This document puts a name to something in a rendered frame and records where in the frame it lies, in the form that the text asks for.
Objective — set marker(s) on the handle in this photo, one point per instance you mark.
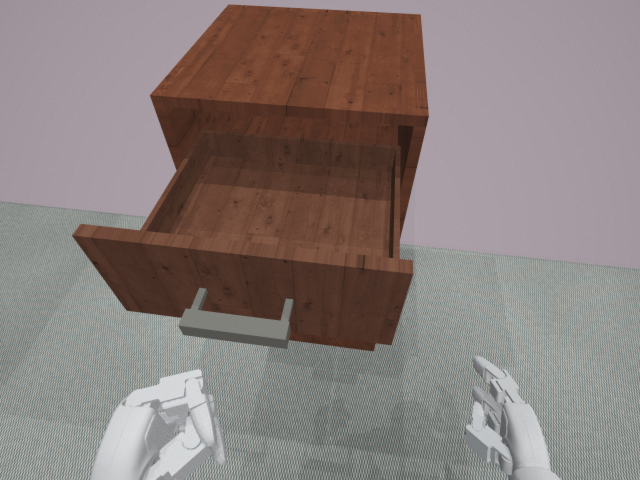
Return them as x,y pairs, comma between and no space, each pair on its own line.
236,328

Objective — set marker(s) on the robot left hand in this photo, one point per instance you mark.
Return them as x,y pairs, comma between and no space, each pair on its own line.
136,433

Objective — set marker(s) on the robot right hand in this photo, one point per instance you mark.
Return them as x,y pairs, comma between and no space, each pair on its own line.
512,422

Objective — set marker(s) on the cabinet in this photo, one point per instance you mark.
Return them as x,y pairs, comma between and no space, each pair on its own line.
338,75

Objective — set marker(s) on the drawer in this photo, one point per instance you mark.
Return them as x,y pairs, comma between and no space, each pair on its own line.
256,219

